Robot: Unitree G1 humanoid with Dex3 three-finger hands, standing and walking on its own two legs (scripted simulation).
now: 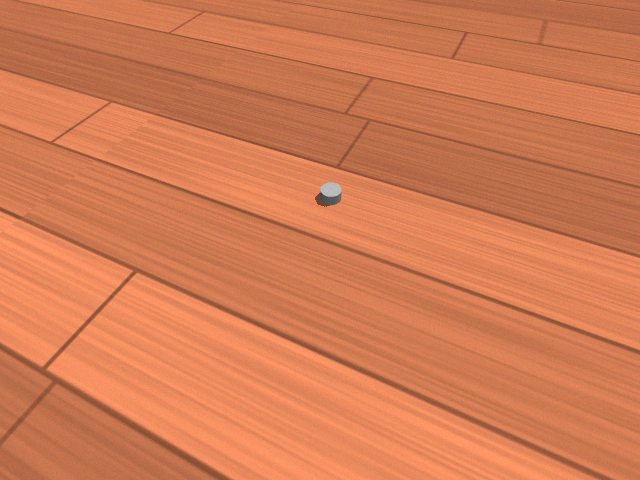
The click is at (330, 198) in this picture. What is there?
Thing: low tin
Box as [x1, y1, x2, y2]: [320, 182, 341, 204]
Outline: 325,183 321,186 320,189 321,200 326,204 337,203 340,200 340,186 332,182
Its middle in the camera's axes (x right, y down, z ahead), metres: +0.06 -0.23 +1.78
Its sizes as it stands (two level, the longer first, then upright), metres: 0.096 0.096 0.053
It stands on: the floor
